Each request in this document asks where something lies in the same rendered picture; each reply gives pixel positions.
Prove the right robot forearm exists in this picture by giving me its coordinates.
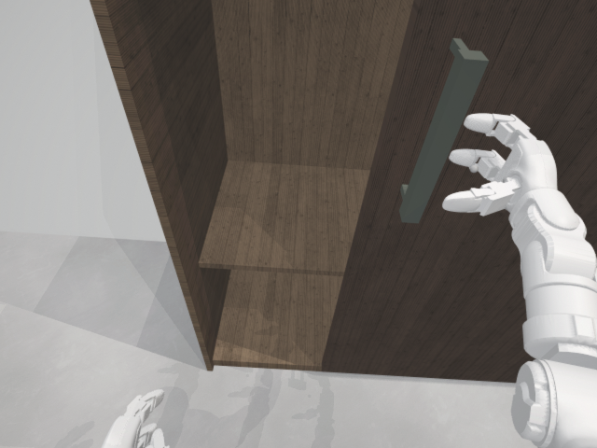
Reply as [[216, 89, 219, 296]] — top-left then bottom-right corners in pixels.
[[508, 189, 597, 370]]

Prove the right robot upper arm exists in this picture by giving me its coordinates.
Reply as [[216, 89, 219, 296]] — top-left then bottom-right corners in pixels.
[[511, 359, 597, 448]]

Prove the wardrobe door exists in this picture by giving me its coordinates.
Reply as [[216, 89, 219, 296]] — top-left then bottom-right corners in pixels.
[[322, 0, 597, 383]]

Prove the handle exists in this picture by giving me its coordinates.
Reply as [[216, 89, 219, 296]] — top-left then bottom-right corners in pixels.
[[399, 38, 489, 223]]

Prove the robot left hand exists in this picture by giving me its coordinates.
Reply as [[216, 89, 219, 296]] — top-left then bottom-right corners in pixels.
[[101, 389, 170, 448]]

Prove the robot right hand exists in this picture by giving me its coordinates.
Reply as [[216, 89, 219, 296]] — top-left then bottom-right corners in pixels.
[[442, 113, 558, 216]]

